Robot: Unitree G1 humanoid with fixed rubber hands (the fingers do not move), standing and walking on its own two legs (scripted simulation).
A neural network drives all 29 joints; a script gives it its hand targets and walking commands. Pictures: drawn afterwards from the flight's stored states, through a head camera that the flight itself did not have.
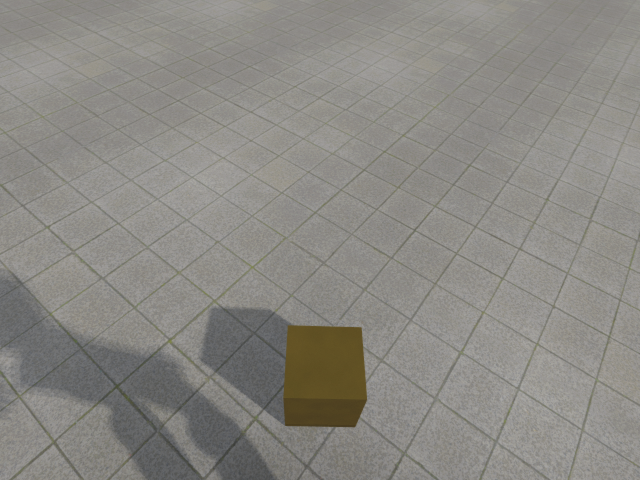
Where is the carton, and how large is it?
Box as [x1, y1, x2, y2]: [283, 325, 366, 426]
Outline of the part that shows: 288,325 283,396 285,425 355,426 366,400 361,327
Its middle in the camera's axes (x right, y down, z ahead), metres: +0.01 +0.40 +1.12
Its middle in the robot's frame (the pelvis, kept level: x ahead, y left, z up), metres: +0.47 -0.03 -0.64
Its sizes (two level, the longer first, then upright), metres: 0.210 0.200 0.250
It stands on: the floor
